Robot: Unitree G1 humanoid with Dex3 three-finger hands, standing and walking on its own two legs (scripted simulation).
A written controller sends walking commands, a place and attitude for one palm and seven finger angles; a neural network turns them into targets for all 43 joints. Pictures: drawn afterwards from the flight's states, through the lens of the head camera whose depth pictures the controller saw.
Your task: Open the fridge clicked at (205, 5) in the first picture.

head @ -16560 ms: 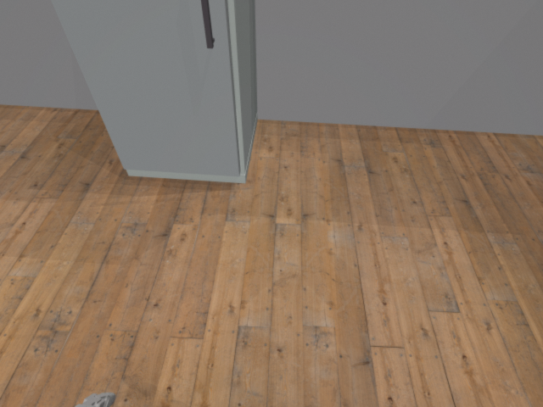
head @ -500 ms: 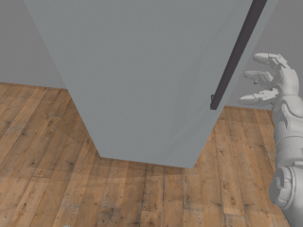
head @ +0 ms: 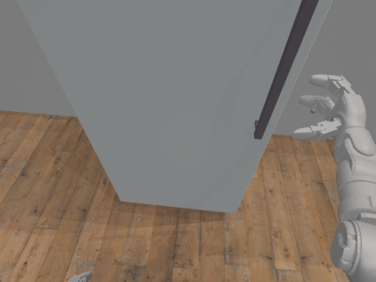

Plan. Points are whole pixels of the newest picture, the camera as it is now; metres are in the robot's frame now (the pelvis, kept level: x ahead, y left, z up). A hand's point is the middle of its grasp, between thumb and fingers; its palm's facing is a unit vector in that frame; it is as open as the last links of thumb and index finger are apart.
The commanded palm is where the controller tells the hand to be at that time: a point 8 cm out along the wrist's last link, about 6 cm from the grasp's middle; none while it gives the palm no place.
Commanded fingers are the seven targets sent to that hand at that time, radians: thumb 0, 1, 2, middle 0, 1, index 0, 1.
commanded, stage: move the hooked fingers beside the handle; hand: right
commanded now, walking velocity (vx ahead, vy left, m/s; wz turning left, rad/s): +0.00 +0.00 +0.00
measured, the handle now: (278, 74) +0.52 -0.12 +0.19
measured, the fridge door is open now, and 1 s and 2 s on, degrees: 0 0 0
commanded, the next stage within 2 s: feel for the door with the fingertips in 0.28 s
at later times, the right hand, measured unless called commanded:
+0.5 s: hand (310, 109) +0.46 -0.19 +0.15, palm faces +0.00 +1.00 +0.02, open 14.0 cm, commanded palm +0.43 -0.23 +0.15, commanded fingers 0.00 0.50 -0.30 0.30 1.20 0.30 1.20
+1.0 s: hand (292, 104) +0.47 -0.16 +0.15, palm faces +0.03 +1.00 +0.01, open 14.0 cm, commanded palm +0.44 -0.21 +0.15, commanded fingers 0.00 0.50 -0.30 0.30 1.20 0.30 1.20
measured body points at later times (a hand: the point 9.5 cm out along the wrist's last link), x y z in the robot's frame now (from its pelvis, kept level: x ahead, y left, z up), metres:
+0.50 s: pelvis -0.01 +0.00 +0.00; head +0.03 -0.01 +0.45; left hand +0.03 +0.27 -0.12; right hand +0.45 -0.25 +0.15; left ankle -0.04 +0.10 -0.72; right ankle +0.02 -0.10 -0.72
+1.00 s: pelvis -0.01 +0.00 +0.00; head +0.03 +0.01 +0.45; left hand +0.05 +0.26 -0.12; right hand +0.46 -0.21 +0.16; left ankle -0.04 +0.10 -0.72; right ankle +0.02 -0.10 -0.72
